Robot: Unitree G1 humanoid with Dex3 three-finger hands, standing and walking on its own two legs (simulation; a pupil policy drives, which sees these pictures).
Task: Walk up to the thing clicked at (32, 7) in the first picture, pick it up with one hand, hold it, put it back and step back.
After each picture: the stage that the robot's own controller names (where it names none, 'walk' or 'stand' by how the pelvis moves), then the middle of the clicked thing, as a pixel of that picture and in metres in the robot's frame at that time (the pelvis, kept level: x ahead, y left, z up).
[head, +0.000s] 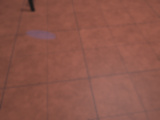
stand; (31, 3) +2.22 +0.79 -0.65
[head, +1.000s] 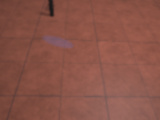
walk; (51, 8) +2.15 +0.41 -0.62
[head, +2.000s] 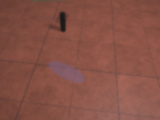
walk; (62, 22) +1.59 +0.21 -0.64
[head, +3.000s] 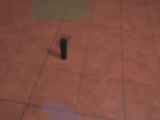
walk; (63, 49) +1.15 +0.16 -0.65
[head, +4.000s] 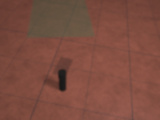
walk; (62, 80) +0.79 +0.14 -0.64
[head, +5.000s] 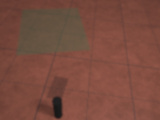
walk; (57, 108) +0.56 +0.15 -0.65
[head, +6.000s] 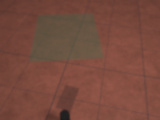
stand; out of the picture +0.46 +0.15 -0.65
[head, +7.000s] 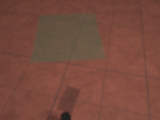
stand; out of the picture +0.45 +0.14 -0.66
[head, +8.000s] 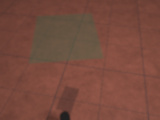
stand; out of the picture +0.46 +0.15 -0.66
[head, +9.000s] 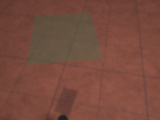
stand; out of the picture +0.43 +0.16 -0.66
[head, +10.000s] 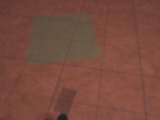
stand; out of the picture +0.44 +0.16 -0.66
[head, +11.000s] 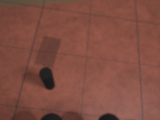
go down; (48, 79) +0.48 +0.17 -0.48
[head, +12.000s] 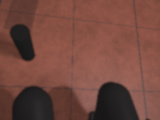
go down; (24, 45) +0.52 +0.23 -0.26
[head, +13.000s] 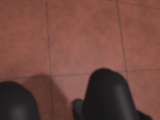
close in; out of the picture +0.50 +0.26 -0.19
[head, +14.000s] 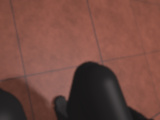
close; out of the picture +0.49 +0.29 -0.16
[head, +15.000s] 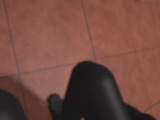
lift; out of the picture +0.46 +0.28 -0.17
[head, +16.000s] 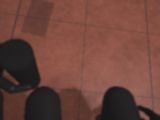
lift; (25, 70) +0.35 +0.20 -0.03
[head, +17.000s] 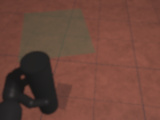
hold; (43, 88) +0.31 +0.14 +0.08
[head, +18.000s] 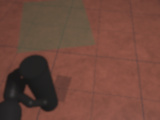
hold; (43, 88) +0.32 +0.14 +0.04
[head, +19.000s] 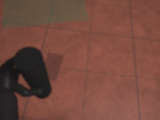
crouch; (37, 77) +0.36 +0.15 -0.01
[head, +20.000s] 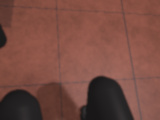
lower; out of the picture +0.51 +0.22 -0.04
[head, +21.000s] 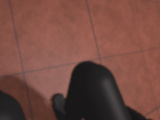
lower; out of the picture +0.47 +0.28 -0.16
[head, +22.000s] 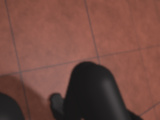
lower; out of the picture +0.47 +0.29 -0.17
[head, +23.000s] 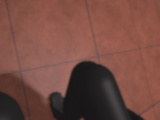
lower; out of the picture +0.47 +0.29 -0.17
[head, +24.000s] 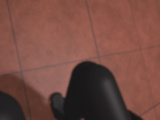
lower; out of the picture +0.46 +0.29 -0.17
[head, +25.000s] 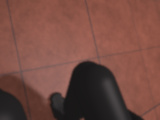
draw back; out of the picture +0.47 +0.27 -0.17
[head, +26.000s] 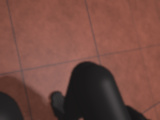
stand; out of the picture +0.47 +0.28 -0.18
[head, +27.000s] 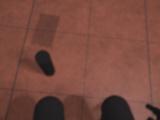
walk; (46, 65) +0.49 +0.19 -0.37
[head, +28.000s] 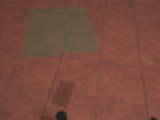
stand; out of the picture +0.43 +0.15 -0.59
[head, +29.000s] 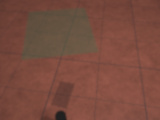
stand; out of the picture +0.44 +0.16 -0.60
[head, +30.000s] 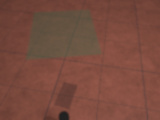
stand; out of the picture +0.44 +0.15 -0.63
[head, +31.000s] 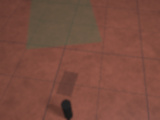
walk; (67, 110) +0.46 +0.13 -0.65
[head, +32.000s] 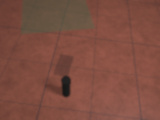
walk; (66, 87) +0.62 +0.11 -0.64
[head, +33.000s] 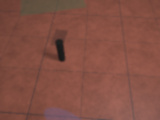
walk; (60, 51) +0.96 +0.25 -0.62
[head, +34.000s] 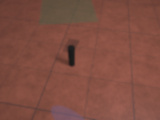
stand; (71, 56) +1.10 +0.14 -0.65
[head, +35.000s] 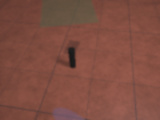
stand; (72, 58) +1.09 +0.15 -0.66
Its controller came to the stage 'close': yes
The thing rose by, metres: 0.69
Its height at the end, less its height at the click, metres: +0.00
